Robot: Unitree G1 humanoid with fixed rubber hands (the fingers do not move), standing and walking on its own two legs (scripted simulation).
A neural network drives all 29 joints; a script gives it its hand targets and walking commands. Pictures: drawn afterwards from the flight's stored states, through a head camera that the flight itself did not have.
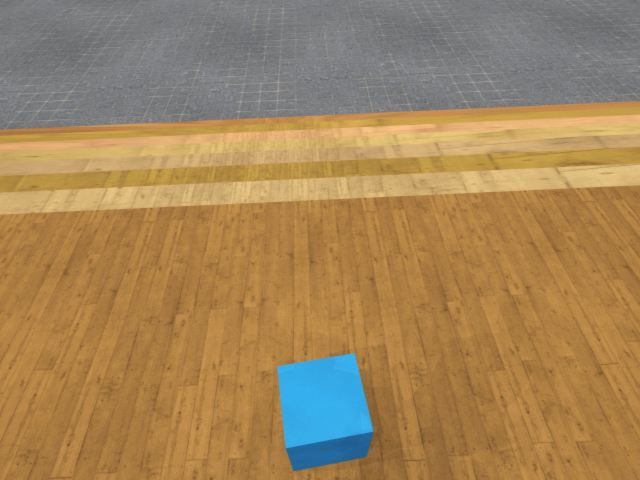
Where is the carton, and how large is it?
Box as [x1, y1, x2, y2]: [277, 353, 373, 470]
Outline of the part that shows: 354,353 277,366 285,446 293,470 366,456 373,431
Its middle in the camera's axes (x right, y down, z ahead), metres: +0.02 +0.48 +1.07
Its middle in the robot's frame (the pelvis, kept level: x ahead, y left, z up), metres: +0.40 +0.04 -0.65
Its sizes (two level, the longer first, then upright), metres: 0.210 0.200 0.250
